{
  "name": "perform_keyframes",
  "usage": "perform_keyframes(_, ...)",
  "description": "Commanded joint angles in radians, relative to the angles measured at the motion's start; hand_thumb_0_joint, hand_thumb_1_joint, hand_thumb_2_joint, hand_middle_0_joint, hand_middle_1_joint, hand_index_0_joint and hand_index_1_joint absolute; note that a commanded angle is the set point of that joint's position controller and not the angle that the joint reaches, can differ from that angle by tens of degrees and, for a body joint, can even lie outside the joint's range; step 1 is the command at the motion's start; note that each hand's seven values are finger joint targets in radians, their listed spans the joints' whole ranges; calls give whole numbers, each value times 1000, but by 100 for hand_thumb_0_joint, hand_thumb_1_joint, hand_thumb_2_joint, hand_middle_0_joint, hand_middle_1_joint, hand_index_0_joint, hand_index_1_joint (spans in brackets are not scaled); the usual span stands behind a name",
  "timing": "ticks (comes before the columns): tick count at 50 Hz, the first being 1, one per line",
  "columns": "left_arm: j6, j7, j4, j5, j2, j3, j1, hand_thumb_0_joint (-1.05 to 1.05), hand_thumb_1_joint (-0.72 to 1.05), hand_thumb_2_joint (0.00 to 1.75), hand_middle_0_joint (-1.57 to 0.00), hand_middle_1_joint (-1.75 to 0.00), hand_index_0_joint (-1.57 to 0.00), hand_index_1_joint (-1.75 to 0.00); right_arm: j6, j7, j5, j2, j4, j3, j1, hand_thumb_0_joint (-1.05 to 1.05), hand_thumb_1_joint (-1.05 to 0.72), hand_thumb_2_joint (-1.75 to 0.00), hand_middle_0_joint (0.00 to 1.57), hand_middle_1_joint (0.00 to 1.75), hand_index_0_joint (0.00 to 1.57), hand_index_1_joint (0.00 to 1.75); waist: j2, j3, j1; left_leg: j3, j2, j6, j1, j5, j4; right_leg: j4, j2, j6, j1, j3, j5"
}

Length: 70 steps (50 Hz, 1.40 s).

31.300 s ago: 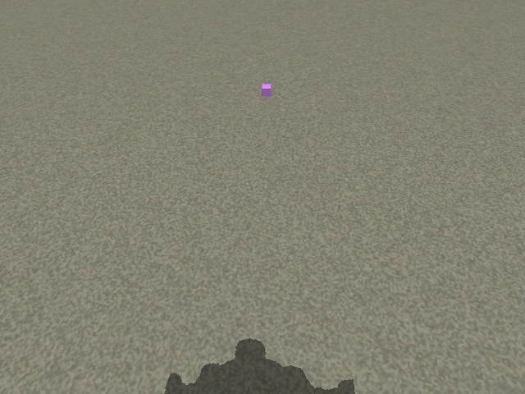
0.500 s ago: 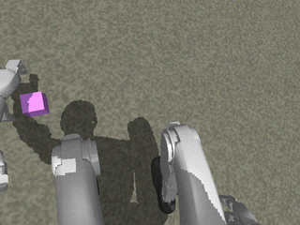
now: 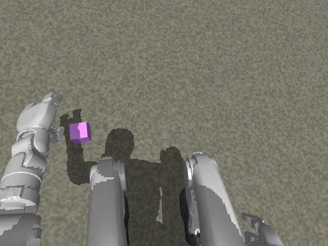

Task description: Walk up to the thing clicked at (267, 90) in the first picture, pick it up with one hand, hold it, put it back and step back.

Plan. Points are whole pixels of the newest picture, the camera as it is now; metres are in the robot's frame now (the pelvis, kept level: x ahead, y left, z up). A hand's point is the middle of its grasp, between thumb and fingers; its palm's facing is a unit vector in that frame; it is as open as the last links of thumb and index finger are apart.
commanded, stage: home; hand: left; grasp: from above
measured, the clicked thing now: (80, 132) +0.46 +0.30 -0.39
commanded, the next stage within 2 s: none
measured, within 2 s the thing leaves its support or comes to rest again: neither
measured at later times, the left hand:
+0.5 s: hand (25, 176) +0.26 +0.23 +0.10, palm faces +0.04 -0.93 -0.36, open 7.4 cm
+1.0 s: hand out of the picture +0.22 +0.20 +0.25, palm faces +0.19 -0.96 -0.19, open 7.4 cm
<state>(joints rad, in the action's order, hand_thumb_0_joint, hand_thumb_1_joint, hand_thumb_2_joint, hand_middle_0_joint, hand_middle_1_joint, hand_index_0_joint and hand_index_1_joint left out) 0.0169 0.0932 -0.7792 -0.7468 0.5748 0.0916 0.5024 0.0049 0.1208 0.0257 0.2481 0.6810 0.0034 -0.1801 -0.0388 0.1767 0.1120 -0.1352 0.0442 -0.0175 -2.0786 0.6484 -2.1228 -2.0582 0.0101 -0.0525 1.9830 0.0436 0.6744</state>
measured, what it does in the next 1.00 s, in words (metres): rises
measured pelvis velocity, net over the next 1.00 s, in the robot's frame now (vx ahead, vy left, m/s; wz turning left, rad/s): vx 0.08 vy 0.00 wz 0.13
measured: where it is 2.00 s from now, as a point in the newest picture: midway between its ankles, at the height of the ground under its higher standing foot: (156, 230)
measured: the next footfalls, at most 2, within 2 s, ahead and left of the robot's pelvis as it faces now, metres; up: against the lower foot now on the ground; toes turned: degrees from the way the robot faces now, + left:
none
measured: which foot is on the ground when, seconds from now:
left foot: down 0.00-1.00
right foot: down 0.00-1.00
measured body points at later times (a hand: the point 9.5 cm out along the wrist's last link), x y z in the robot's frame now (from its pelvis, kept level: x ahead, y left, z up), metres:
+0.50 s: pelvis +0.04 +0.00 +0.18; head +0.15 +0.03 +0.62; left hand +0.26 +0.27 +0.12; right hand +0.26 -0.21 +0.10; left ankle +0.08 +0.13 -0.39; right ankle +0.10 -0.14 -0.39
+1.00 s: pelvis +0.08 +0.00 +0.29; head +0.10 +0.01 +0.74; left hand +0.21 +0.25 +0.27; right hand +0.27 -0.23 +0.23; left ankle +0.08 +0.13 -0.39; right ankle +0.09 -0.14 -0.39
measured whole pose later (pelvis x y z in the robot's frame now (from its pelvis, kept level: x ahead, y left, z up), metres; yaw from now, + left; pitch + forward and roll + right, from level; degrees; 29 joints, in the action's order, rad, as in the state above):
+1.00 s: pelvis +0.08 +0.00 +0.29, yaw +8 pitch +11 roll -3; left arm -0.47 0.03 0.16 0.07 0.22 0.04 -0.53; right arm 0.21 -0.19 -0.02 0.22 0.52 -0.03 -0.31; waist -0.05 0.19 0.05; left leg -0.06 0.05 -0.03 -0.73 0.47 -1.01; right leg -0.95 -0.02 -0.03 0.65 0.06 0.48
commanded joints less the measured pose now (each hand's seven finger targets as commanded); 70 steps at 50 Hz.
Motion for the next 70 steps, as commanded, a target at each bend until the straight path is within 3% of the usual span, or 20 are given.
perform_keyframes(1,-33,-34,365,165,178,64,54,0,90,90,-20,-30,-20,-30,23,-42,-27,201,-136,83,-47,0,-90,-90,20,30,20,30,-116,539,-41,51,-14,51,548,-18,395,349,29,78,-386,43,-116)
perform_keyframes(6,-70,-49,550,284,92,45,-45,0,90,90,-20,-30,-20,-30,47,-84,-42,192,-169,81,-1,0,-90,-90,20,30,20,30,-155,527,-43,36,-6,38,712,-13,519,430,19,81,-448,32,-116)
perform_keyframes(8,-97,-44,574,331,56,47,-150,0,90,90,-20,-30,-20,-30,62,-101,-45,180,-182,78,15,0,-90,-90,20,30,20,30,-131,495,-50,46,-9,37,754,-22,560,488,17,80,-497,26,-115)
perform_keyframes(12,-155,-41,681,440,-12,26,-238,0,90,90,-20,-30,-20,-30,88,-134,-50,171,-202,73,51,0,-90,-90,20,30,20,30,-135,453,-36,39,-8,34,853,8,664,585,11,76,-575,13,-87)
perform_keyframes(16,-221,-35,768,549,-38,36,-381,0,90,90,-20,-30,-20,-30,111,-161,-56,155,-227,63,65,0,-90,-90,20,30,20,30,-117,453,-47,45,-13,31,966,-51,741,680,6,73,-702,0,-124)
perform_keyframes(19,-263,-25,808,628,-78,34,-451,0,90,90,-20,-30,-20,-30,126,-181,-58,134,-237,48,69,0,-90,-90,20,30,20,30,-86,397,-31,46,-15,33,1009,-61,804,763,5,69,-791,-6,-130)
perform_keyframes(24,-331,-11,868,707,-141,31,-600,0,90,90,-20,-30,-20,-30,150,-220,-64,107,-252,24,29,0,-90,-90,20,30,20,30,-57,334,-37,47,-16,29,1127,-153,924,893,5,68,-962,-9,-207)
perform_keyframes(31,-403,-8,963,794,-212,36,-779,0,90,90,-20,-30,-20,-30,190,-284,-61,86,-272,2,-35,0,-90,-90,20,30,20,30,-63,283,-41,74,-23,22,1331,-406,1059,1046,12,60,-1186,8,-420)
perform_keyframes(35,-424,-14,1028,816,-228,45,-875,0,90,90,-20,-30,-20,-30,212,-306,-54,76,-292,0,-56,0,-90,-90,20,30,20,30,-67,211,-55,85,-27,21,1400,-407,1152,1145,14,57,-1275,17,-426)
perform_keyframes(41,-442,-33,1083,812,-270,11,-1006,0,90,90,-20,-30,-20,-30,241,-321,-45,69,-312,5,-62,0,-90,-90,20,30,20,30,-34,121,-59,89,-32,23,1455,-424,1226,1227,17,55,-1342,29,-435)
perform_keyframes(50,-436,-68,1090,798,-268,-2,-985,0,90,90,-20,-30,-20,-30,282,-321,-34,92,-314,17,-54,0,-90,-90,20,30,20,30,3,26,-53,97,-33,26,1475,-351,1281,1269,15,49,-1330,40,-359)
perform_keyframes(59,-421,-74,1101,793,-250,14,-970,0,90,90,-20,-30,-20,-30,304,-318,-26,92,-301,16,-38,0,-90,-90,20,30,20,30,-10,48,-68,107,-41,26,1492,-345,1274,1280,6,43,-1360,31,-359)
perform_keyframes(66,-419,-71,1105,793,-254,2,-970,0,90,90,-20,-30,-20,-30,307,-318,-29,92,-303,12,-29,0,-90,-90,20,30,20,30,-6,46,-68,95,-39,27,1486,-297,1292,1283,10,46,-1353,33,-316)
perform_keyframes(70,-419,-70,1103,793,-258,-2,-980,0,90,90,-20,-30,-20,-30,309,-321,-28,92,-294,14,-40,0,-90,-90,20,30,20,30,-15,66,-68,95,-36,25,1501,-348,1285,1270,11,49,-1362,34,-356)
